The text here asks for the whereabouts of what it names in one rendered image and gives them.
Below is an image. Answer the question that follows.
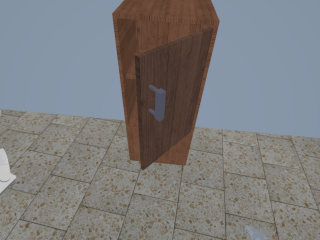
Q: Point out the robot left hand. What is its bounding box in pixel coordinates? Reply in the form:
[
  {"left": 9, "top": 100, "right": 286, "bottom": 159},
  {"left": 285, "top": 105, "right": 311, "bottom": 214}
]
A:
[{"left": 0, "top": 110, "right": 16, "bottom": 196}]

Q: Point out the cupboard door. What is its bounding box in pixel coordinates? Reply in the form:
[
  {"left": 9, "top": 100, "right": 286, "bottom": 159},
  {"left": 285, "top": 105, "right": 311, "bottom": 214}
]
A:
[{"left": 134, "top": 27, "right": 213, "bottom": 170}]

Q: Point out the robot right hand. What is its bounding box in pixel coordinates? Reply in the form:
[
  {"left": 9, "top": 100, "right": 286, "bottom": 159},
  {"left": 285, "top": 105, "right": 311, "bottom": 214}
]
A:
[{"left": 245, "top": 225, "right": 267, "bottom": 240}]

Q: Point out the handle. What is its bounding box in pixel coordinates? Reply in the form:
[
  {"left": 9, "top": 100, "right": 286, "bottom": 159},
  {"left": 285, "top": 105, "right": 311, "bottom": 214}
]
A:
[{"left": 148, "top": 85, "right": 166, "bottom": 122}]

